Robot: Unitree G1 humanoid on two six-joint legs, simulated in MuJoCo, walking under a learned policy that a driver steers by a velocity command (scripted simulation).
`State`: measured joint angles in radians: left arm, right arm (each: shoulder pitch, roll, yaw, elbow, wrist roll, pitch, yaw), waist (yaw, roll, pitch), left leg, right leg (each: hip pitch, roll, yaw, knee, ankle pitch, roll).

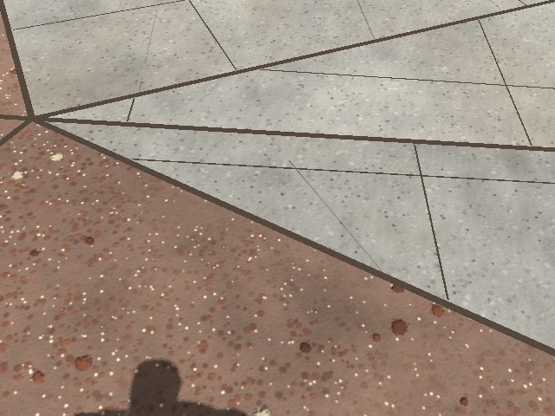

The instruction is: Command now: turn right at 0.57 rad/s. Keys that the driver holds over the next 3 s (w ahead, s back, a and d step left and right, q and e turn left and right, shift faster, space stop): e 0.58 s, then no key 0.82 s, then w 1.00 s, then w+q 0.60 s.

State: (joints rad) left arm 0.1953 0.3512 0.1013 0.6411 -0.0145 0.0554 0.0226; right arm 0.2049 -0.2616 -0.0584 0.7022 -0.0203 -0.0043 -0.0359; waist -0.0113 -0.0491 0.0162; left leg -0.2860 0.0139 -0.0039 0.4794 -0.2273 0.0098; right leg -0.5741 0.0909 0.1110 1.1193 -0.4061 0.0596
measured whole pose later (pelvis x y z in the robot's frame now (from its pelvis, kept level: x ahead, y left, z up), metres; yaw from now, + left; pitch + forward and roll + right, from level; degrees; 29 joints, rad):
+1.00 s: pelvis +0.00 -0.02 +0.00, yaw -27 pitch +0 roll +0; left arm 0.19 0.29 0.07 0.69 -0.01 0.05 0.02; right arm 0.15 -0.23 -0.04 0.72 0.00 0.00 -0.01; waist -0.01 -0.02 0.04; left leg -0.26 0.00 -0.03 0.49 -0.24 0.01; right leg -0.27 -0.01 0.08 0.64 -0.38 0.09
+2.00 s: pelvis +0.15 -0.10 +0.00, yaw -26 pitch +1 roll +0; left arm 0.02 0.25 0.04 0.73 -0.02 -0.08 -0.04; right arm 0.48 -0.22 -0.02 0.95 0.01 -0.07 -0.01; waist -0.10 -0.04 0.03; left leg 0.14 -0.03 0.01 0.15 -0.31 0.04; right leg -0.62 -0.06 -0.01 0.59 0.03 0.00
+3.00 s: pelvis +0.69 -0.31 +0.01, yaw -10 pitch +2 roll +0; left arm 0.05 0.30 0.04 0.74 0.01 -0.10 0.00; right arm 0.35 -0.28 -0.06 0.75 0.02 -0.05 -0.01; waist -0.07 -0.04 0.03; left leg -0.13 -0.12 -0.13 0.32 -0.21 0.09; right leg -0.65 -0.07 0.11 0.63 0.02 0.06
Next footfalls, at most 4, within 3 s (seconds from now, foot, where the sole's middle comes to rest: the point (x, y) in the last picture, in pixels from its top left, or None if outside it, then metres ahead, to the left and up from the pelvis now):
0.28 right None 0.01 -0.14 -0.78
0.74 left None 0.09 0.07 -0.78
1.04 right None -0.05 -0.16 -0.78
2.10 right None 0.33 -0.32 -0.78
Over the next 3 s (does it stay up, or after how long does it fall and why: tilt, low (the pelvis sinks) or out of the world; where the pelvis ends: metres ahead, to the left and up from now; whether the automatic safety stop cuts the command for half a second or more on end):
stays up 0.69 -0.31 0.01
